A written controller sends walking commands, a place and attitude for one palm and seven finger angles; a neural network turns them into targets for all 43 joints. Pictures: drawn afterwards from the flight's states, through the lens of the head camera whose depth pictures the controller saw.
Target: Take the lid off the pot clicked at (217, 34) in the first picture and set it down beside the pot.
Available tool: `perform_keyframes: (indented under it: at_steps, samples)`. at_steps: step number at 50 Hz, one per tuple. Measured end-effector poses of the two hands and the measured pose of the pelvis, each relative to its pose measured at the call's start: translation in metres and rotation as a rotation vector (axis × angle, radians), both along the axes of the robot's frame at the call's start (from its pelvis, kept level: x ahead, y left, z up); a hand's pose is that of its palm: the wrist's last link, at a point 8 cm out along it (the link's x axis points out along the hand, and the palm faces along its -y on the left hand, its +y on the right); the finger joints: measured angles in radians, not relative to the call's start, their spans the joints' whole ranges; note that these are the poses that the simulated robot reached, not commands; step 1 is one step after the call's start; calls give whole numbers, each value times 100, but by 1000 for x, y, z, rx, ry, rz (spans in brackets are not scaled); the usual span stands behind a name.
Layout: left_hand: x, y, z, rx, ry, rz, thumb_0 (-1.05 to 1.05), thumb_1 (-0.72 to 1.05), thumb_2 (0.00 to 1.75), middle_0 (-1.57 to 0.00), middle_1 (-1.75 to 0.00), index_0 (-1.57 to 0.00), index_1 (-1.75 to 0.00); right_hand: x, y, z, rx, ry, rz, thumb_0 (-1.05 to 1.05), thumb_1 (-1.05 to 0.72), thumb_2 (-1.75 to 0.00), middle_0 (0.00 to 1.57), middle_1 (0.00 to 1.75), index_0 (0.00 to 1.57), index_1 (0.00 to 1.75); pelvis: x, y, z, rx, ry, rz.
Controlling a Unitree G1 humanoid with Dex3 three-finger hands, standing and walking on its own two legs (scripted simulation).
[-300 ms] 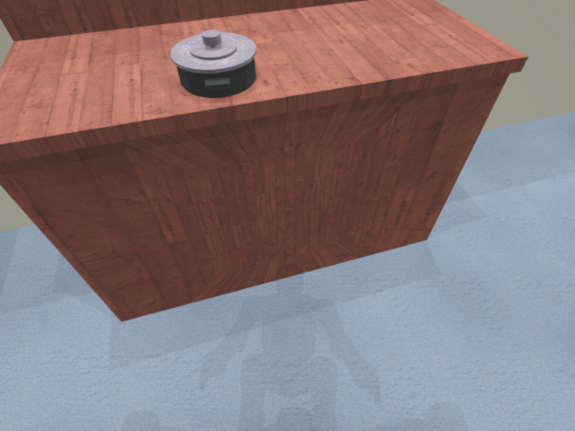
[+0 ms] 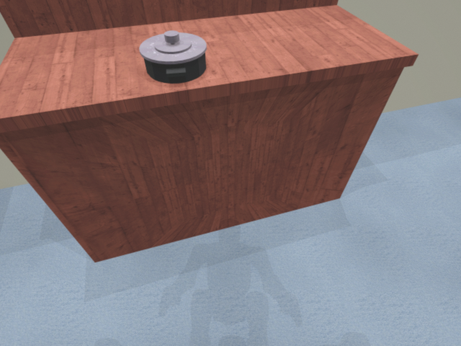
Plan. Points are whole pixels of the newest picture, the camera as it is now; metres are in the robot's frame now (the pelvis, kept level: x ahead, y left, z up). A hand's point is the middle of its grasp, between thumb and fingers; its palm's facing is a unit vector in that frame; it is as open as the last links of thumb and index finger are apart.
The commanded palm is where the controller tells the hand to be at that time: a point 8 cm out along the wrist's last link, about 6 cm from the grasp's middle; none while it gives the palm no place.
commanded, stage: look at it before walking up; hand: left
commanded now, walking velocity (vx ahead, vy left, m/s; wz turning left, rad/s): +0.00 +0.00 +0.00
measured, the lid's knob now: (171, 36) +0.85 +0.22 +0.15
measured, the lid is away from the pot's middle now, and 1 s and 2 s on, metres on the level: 0.00 0.00 0.00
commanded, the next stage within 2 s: turn to face it in 0.34 s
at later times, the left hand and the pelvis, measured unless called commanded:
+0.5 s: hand out of the picture +0.03 +0.22 -0.17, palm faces +0.01 -0.96 -0.28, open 7.4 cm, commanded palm none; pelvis +0.00 +0.01 +0.00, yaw +1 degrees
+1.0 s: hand out of the picture +0.00 +0.23 -0.17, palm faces +0.21 -0.94 -0.25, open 7.4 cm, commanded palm none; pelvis -0.02 +0.02 -0.01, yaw +11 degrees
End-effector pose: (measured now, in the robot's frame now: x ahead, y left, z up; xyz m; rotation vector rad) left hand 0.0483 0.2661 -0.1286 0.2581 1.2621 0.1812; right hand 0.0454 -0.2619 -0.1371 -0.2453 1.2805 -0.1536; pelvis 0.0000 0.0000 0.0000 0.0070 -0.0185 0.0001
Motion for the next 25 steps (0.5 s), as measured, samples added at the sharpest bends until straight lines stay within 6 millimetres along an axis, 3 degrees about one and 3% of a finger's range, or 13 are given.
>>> perform_keyframes:
  at_steps: [25]
  samples:
    - [-23, 2, -4, -14, 46, 31, 0, 90, 90, -20, -30, -20, -30, -14, 15, -2, 14, 38, 0, 0, -90, -90, 20, 30, 20, 29, -2, 7, 1, -1, 0, 11]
